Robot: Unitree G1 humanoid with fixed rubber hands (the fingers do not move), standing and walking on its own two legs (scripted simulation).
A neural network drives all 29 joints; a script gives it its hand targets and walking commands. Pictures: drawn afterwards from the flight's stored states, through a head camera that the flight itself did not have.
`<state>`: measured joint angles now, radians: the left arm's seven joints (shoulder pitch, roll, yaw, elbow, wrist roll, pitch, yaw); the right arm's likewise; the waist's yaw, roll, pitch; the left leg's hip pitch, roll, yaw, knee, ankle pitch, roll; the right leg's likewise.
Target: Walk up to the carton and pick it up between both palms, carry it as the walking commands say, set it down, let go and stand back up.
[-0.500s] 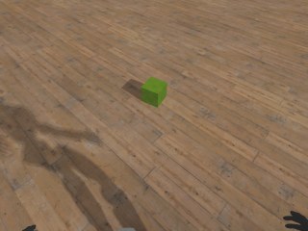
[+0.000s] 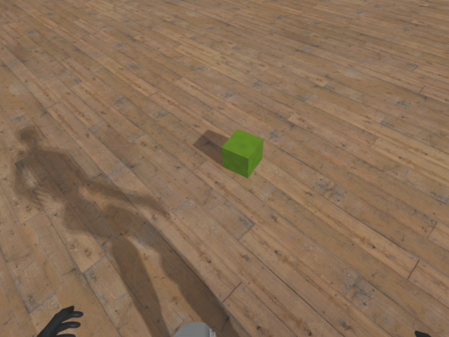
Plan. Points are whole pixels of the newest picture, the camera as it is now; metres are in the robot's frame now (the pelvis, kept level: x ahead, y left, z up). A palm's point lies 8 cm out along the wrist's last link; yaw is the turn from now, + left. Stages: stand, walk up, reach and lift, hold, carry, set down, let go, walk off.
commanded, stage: walk up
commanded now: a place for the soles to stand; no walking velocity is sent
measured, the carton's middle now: (242, 153) +1.15 -0.03 -0.68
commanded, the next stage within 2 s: none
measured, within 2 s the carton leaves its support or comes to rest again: neither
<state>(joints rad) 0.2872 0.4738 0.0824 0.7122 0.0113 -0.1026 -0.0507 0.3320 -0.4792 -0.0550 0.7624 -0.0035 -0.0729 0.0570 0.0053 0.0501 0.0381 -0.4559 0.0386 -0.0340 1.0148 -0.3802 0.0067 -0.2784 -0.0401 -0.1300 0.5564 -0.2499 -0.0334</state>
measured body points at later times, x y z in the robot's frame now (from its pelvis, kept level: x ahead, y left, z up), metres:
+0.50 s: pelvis +0.20 +0.02 +0.00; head +0.21 +0.03 +0.45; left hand +0.32 +0.34 -0.09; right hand +0.25 -0.33 -0.06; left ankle +0.19 +0.14 -0.73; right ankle +0.30 -0.13 -0.71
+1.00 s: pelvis +0.37 +0.02 -0.01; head +0.38 +0.04 +0.44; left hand +0.44 +0.36 -0.11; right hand +0.47 -0.33 -0.07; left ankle +0.43 +0.13 -0.73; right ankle +0.35 -0.11 -0.69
